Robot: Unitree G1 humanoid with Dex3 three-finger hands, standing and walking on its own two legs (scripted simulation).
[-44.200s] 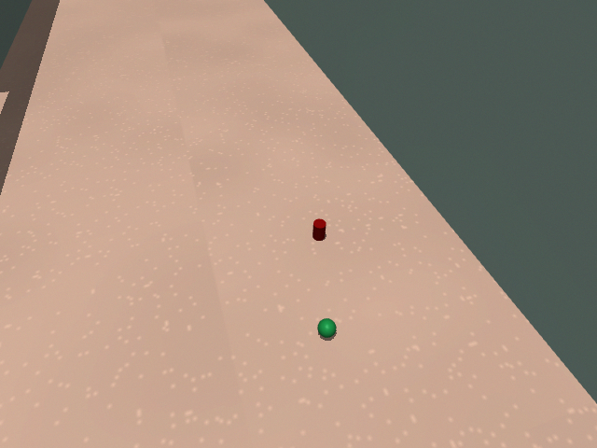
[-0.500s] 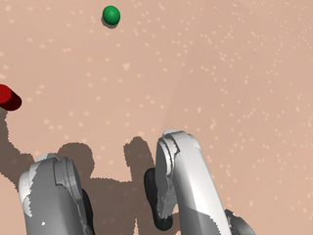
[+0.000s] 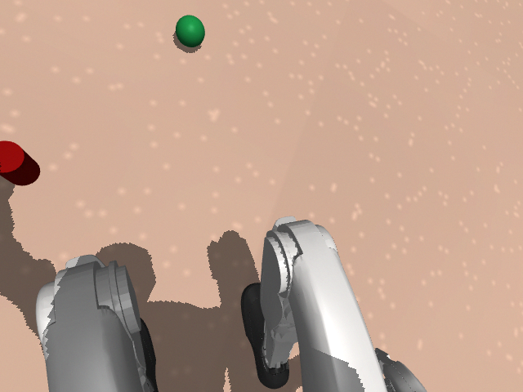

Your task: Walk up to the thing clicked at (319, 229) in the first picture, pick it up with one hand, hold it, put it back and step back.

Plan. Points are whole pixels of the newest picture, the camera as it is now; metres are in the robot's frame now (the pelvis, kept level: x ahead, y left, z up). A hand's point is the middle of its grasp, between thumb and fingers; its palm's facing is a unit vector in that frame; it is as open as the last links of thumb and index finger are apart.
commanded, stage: rise first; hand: left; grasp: from above
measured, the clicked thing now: (14, 164) +0.50 +0.32 -0.28
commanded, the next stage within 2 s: approach in 1.14 s
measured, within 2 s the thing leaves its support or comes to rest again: neither
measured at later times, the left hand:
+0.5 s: hand out of the picture +0.45 +0.35 -0.16, palm faces -0.45 -0.08 -0.89, open 12.9 cm
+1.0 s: hand out of the picture +0.45 +0.34 -0.16, palm faces -0.46 -0.09 -0.88, open 12.9 cm
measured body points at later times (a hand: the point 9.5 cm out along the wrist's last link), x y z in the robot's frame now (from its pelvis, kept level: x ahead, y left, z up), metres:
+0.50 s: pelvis +0.00 +0.00 +0.00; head +0.24 +0.09 +0.37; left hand +0.47 +0.35 -0.11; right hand +0.06 -0.27 -0.10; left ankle +0.08 +0.12 -0.29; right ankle +0.10 -0.12 -0.29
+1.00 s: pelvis +0.00 +0.00 +0.00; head +0.24 +0.09 +0.37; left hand +0.47 +0.35 -0.11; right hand +0.07 -0.27 -0.09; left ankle +0.08 +0.12 -0.29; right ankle +0.10 -0.12 -0.29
